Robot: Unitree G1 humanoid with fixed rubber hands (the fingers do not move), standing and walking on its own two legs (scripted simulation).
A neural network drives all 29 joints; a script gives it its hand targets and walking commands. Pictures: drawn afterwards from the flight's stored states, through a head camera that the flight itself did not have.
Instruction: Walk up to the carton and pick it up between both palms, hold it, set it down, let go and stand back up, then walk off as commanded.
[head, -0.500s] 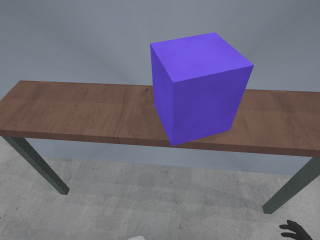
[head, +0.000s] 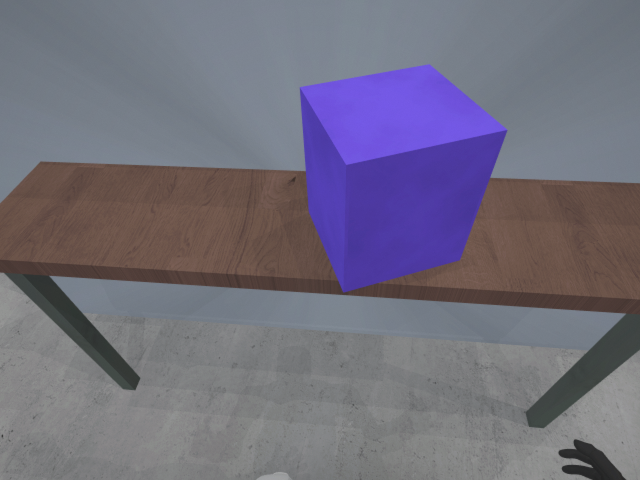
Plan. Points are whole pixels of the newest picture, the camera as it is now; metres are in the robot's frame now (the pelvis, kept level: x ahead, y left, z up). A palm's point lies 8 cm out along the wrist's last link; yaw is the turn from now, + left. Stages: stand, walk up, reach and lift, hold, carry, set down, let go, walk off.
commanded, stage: walk up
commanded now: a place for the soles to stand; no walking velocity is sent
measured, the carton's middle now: (385, 180) +0.55 -0.04 +0.08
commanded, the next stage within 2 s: none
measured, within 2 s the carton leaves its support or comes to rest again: neither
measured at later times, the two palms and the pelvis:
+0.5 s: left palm out of the picture +0.05 +0.32 -0.09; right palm out of the picture +0.15 -0.31 -0.07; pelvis +0.00 +0.00 +0.00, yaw +0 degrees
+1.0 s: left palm out of the picture +0.05 +0.32 -0.09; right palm out of the picture +0.15 -0.31 -0.07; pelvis +0.00 +0.00 +0.00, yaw +0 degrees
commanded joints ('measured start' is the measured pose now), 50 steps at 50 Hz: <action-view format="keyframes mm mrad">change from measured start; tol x4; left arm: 1 -16 230 70 -43 28 -2 -7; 50 9 230 68 -41 30 -2 -9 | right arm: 1 -77 -197 -38 -35 -17 -23 -7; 50 -102 -189 -35 -42 -14 -21 -7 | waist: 1 -118 -19 -58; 13 -125 -57 -36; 17 -106 19 -59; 24 -119 -42 -44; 50 -112 -27 -57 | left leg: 1 176 80 -119 -248 -46 127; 11 165 50 -79 -195 -61 112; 18 146 111 -144 -266 -29 151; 23 154 62 -99 -217 -62 120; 28 155 77 -114 -255 -109 127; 39 166 85 -121 -241 -17 126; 50 146 83 -115 -240 -74 127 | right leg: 1 -135 -54 106 -232 145 -123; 4 -113 -50 80 -221 151 -116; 10 -148 -87 177 -289 121 -144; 18 -105 -44 66 -202 138 -113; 24 -145 -72 146 -278 111 -135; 30 -122 -49 84 -226 122 -120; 35 -114 -76 138 -266 146 -132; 41 -117 -51 80 -226 131 -116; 50 -125 -63 114 -250 118 -126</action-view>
